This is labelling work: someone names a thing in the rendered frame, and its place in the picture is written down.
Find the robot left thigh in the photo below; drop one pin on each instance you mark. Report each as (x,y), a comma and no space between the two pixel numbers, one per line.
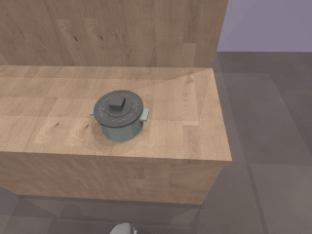
(123,229)

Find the pot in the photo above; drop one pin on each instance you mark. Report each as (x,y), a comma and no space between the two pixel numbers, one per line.
(125,133)

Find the lid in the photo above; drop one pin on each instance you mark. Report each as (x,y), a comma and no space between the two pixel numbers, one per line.
(118,118)

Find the table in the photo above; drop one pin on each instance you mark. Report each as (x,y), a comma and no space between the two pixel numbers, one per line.
(59,57)

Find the knob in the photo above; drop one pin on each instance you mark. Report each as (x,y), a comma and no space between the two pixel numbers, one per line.
(117,102)

